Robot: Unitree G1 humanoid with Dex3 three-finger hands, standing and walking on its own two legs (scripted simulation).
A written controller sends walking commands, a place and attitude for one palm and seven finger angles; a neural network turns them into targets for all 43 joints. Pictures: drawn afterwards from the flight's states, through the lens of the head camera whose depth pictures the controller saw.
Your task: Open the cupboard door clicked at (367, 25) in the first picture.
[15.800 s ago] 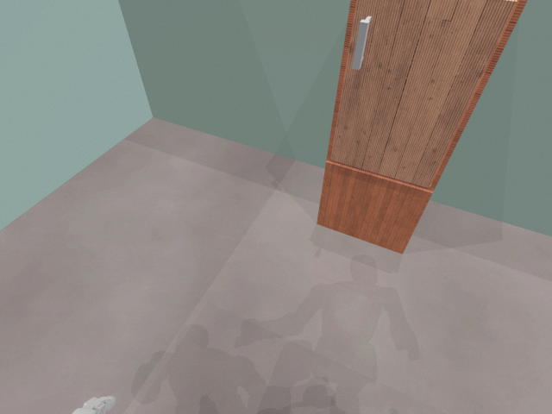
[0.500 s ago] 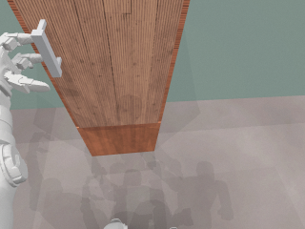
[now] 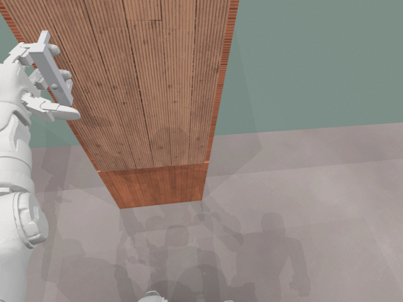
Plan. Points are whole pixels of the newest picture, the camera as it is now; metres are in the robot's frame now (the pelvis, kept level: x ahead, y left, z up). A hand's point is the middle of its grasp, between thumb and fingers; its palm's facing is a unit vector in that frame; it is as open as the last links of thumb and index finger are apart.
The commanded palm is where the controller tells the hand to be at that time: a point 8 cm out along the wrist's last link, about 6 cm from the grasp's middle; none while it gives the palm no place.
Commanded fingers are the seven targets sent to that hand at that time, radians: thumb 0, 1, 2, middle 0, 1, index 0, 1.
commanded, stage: slide the fingers in behind the handle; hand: left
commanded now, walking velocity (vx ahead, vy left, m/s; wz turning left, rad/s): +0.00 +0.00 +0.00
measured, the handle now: (55, 70) +0.53 +0.25 +0.14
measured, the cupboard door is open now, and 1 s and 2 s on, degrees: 0 0 23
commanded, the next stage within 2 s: close the thumb around the handle in 0.44 s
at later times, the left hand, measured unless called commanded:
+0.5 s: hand (58, 87) +0.49 +0.24 +0.14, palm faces +0.06 -1.00 +0.02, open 14.0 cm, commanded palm +0.46 +0.29 +0.13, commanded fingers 0.00 -0.50 0.30 -0.30 -1.20 -0.30 -1.20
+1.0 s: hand (52, 89) +0.48 +0.24 +0.14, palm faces +0.07 -1.00 +0.02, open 8.3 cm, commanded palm +0.46 +0.30 +0.13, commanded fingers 0.00 0.84 0.88 -0.40 -1.34 -0.40 -1.34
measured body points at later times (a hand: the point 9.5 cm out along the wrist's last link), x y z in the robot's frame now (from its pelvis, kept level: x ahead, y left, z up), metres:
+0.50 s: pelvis +0.00 +0.00 +0.00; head +0.08 +0.01 +0.44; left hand +0.48 +0.29 +0.14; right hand +0.01 -0.28 -0.11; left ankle +0.03 +0.10 -0.71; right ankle -0.04 -0.11 -0.71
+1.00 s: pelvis +0.00 +0.00 +0.00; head +0.07 +0.02 +0.45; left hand +0.47 +0.30 +0.14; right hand +0.02 -0.27 -0.11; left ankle +0.03 +0.10 -0.71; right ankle -0.04 -0.11 -0.71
